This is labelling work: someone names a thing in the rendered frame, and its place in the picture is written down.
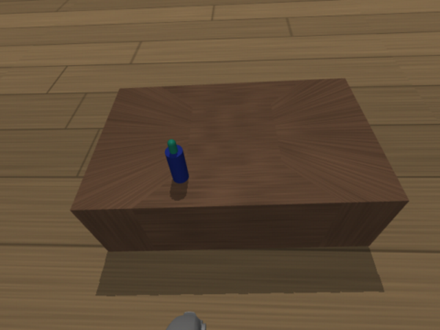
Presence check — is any bottle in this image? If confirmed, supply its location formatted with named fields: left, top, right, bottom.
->
left=165, top=139, right=189, bottom=184

